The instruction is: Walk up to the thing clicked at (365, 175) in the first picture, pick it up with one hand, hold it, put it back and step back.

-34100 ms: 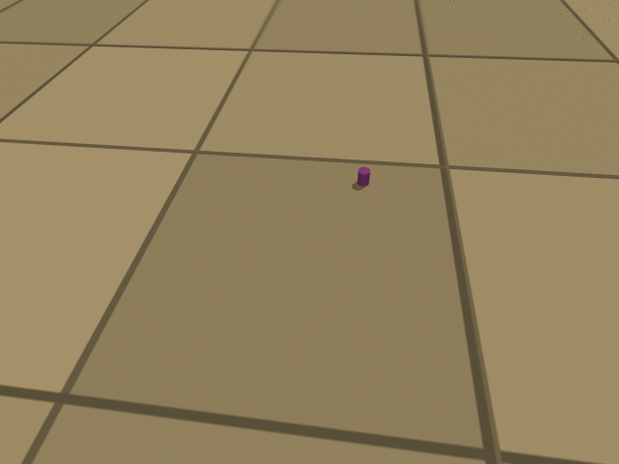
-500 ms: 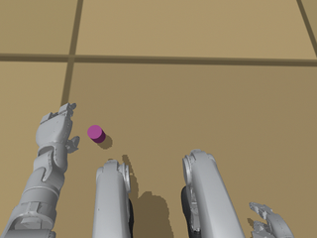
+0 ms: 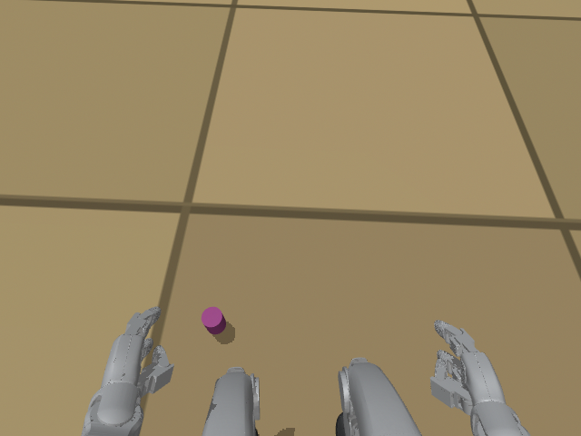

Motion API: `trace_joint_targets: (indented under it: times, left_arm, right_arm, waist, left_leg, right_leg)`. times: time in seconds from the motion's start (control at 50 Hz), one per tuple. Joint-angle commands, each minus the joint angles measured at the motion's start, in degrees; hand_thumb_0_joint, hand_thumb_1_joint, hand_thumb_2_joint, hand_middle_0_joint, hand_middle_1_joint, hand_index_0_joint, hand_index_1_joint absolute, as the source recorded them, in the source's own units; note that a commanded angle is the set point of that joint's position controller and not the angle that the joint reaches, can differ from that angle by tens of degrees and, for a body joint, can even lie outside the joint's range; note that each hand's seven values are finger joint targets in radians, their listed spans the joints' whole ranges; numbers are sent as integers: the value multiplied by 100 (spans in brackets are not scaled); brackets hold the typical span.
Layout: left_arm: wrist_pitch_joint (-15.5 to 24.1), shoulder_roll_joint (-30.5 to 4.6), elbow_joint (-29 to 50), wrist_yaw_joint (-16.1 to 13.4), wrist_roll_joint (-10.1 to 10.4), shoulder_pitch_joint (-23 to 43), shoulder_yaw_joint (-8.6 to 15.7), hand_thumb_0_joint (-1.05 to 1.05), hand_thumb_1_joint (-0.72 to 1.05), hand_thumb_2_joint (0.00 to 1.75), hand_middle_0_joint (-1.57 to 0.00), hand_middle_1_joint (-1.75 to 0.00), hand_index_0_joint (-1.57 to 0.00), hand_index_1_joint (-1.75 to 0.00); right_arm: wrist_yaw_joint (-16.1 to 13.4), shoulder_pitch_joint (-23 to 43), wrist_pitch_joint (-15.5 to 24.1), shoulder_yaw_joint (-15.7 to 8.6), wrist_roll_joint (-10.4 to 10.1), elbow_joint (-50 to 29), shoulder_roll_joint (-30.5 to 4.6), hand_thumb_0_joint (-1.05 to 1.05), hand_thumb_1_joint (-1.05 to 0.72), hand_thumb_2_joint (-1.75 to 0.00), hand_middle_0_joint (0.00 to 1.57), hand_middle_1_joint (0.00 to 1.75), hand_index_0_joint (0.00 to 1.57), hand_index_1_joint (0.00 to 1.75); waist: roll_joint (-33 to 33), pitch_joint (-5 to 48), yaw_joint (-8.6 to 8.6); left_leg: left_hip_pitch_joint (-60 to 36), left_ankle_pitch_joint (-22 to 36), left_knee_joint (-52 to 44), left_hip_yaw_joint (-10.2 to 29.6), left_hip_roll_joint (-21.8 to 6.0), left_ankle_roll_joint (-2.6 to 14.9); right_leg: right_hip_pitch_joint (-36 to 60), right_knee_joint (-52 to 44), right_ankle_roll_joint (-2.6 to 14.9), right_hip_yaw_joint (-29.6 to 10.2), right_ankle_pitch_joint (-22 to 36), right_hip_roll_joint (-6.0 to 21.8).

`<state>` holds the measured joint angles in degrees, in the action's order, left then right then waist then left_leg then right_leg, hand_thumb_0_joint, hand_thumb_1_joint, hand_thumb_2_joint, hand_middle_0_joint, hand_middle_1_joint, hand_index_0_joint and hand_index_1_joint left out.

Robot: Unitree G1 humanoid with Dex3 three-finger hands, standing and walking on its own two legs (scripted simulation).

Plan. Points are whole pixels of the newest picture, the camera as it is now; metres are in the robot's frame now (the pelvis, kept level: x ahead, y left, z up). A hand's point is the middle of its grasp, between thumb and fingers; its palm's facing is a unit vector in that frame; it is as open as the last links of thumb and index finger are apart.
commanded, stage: home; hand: left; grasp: from above
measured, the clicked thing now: (214, 320) +0.46 +0.21 -0.58
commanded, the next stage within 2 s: none
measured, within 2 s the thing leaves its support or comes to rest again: neither
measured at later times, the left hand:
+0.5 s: hand (124, 384) +0.21 +0.19 +0.06, palm faces +0.09 -0.98 -0.20, open 7.4 cm
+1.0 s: hand (126, 389) +0.20 +0.19 +0.05, palm faces +0.07 -0.98 -0.20, open 7.4 cm
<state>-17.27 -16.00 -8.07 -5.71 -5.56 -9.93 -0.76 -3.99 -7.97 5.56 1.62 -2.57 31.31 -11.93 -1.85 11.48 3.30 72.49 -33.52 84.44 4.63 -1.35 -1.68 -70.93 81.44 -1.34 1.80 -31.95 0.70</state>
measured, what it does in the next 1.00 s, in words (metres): rises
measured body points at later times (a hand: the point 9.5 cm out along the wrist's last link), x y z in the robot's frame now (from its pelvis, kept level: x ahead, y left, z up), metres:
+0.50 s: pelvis +0.05 +0.00 +0.10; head +0.05 +0.01 +0.55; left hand +0.20 +0.24 +0.07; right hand +0.22 -0.24 +0.04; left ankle +0.06 +0.13 -0.58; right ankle +0.06 -0.14 -0.58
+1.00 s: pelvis +0.04 +0.00 +0.10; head +0.05 +0.01 +0.55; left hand +0.20 +0.24 +0.07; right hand +0.20 -0.23 +0.03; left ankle +0.06 +0.13 -0.58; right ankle +0.06 -0.14 -0.58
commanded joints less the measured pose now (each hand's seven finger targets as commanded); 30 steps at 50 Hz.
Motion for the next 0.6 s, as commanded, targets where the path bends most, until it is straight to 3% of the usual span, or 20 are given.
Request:
trace_joint_targets:
  times: [0.0,0.08,0.2,0.3,0.48,0.58]
  left_arm:
    - [-94,-574,1550,-50,413,-124,511,0,90,90,-20,-30,-20,-30]
    - [-391,-372,1935,-7,750,-745,622,0,90,90,-20,-30,-20,-30]
    - [-673,-211,2593,97,971,-1553,695,0,90,90,-20,-30,-20,-30]
    - [-779,-166,2667,253,942,-1851,610,0,90,90,-20,-30,-20,-30]
    - [-702,-224,2665,466,883,-1666,609,0,90,90,-20,-30,-20,-30]
    - [-639,-268,2797,457,835,-1580,634,0,90,90,-20,-30,-20,-30]
  right_arm:
    - [-284,-160,399,-287,-15,-810,-763,0,-90,-90,20,30,20,30]
    - [-476,-394,511,-228,-14,-895,-726,0,-90,-90,20,30,20,30]
    - [-683,-593,716,-208,47,-1053,-658,0,-90,-90,20,30,20,30]
    - [-749,-608,879,-202,109,-1095,-649,0,-90,-90,20,30,20,30]
    - [-721,-556,1124,-296,196,-1053,-756,0,-90,-90,20,30,20,30]
    - [-709,-506,1195,-286,216,-1014,-775,0,-90,-90,20,30,20,30]
  waist:
    - [-174,1484,73]
    - [-191,1287,34]
    - [-270,834,-31]
    - [-59,219,-46]
    - [-8,57,-3]
    - [-187,167,-73]
  left_leg:
    - [-2046,483,-2040,-111,154,253]
    - [-2706,1093,-2544,-75,134,211]
    - [-3391,1777,-3129,-171,147,190]
    - [-3490,1595,-3441,-171,158,220]
    - [-3665,1550,-3574,-227,172,227]
    - [-3784,1598,-3626,-214,165,204]
  right_leg:
    - [1914,-2050,201,-24,559,-133]
    - [2560,-2502,182,41,1080,-151]
    - [3262,-3142,172,144,1657,-200]
    - [3378,-3481,141,210,1454,-206]
    - [3457,-3604,109,267,1357,-184]
    - [3522,-3562,123,247,1408,-183]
